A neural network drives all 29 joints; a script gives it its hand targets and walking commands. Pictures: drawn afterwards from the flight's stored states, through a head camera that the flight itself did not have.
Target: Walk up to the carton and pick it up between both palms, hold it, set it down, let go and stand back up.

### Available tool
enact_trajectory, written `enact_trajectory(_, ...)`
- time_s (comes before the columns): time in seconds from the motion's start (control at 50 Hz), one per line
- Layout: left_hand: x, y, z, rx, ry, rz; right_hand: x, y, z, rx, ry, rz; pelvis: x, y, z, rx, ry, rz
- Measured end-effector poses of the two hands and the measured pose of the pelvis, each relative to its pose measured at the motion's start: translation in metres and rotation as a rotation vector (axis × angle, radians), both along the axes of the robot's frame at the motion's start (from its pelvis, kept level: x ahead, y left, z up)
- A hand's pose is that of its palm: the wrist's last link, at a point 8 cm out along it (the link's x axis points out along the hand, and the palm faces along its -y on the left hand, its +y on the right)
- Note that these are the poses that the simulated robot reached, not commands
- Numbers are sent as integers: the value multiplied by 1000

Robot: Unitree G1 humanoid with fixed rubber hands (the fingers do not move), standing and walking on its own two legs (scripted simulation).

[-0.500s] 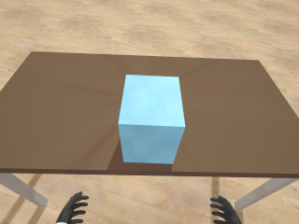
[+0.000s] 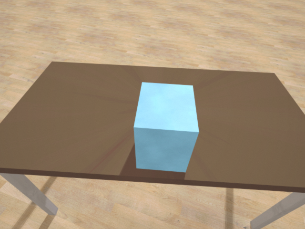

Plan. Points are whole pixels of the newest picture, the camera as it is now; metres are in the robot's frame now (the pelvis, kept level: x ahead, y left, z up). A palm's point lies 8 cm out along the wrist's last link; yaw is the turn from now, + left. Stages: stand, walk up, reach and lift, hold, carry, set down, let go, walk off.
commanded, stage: stand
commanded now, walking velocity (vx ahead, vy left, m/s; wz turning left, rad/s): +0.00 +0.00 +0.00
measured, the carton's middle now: (164, 127) +0.43 -0.02 -0.01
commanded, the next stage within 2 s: none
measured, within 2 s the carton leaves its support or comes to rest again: neither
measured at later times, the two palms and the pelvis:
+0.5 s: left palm out of the picture -0.08 +0.21 -0.14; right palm out of the picture -0.07 -0.20 -0.15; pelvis -0.01 +0.00 +0.00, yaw +0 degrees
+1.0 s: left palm out of the picture -0.07 +0.17 -0.14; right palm out of the picture -0.06 -0.21 -0.15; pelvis +0.00 -0.02 +0.00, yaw +0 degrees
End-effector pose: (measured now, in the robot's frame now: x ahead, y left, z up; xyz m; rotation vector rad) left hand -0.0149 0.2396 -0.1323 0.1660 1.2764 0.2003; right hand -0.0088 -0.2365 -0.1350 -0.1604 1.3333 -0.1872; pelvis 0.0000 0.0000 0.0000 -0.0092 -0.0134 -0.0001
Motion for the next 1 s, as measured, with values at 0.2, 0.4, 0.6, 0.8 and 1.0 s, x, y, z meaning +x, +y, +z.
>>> enact_trajectory(0.2,-39,-23,-8,-70,107,39,-31,24,-3,43,74,-15,-8,4,3,-3,-18,2)
enact_trajectory(0.4,-64,-28,-7,-67,192,46,-50,38,-10,85,113,-47,-13,3,3,1,-22,0)
enact_trajectory(0.6,-69,-47,-8,-95,224,53,-64,35,-11,100,181,-38,-14,-5,3,1,-9,3)
enact_trajectory(0.8,-65,-62,-12,-115,232,49,-55,23,-10,82,171,-37,-6,-13,3,8,-11,1)
enact_trajectory(1.0,-57,-73,-11,-116,234,37,-47,22,-13,98,169,-33,-3,-20,3,9,-16,-2)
